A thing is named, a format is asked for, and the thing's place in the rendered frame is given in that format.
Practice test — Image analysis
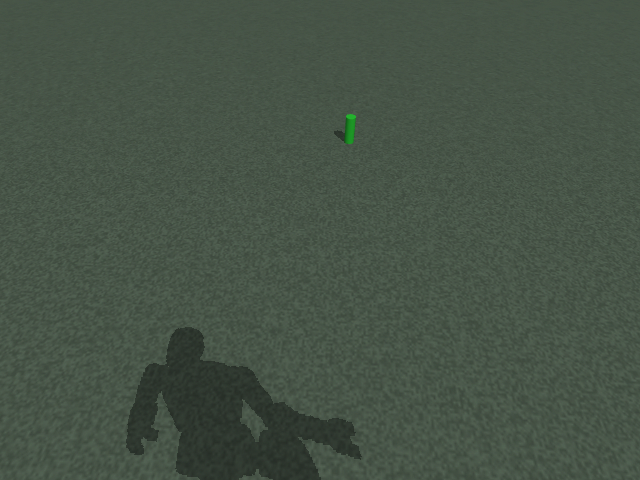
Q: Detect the can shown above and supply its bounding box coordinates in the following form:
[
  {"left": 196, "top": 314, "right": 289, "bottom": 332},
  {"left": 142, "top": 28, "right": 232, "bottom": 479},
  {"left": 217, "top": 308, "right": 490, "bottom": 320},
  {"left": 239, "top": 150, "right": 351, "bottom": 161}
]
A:
[{"left": 344, "top": 114, "right": 356, "bottom": 144}]

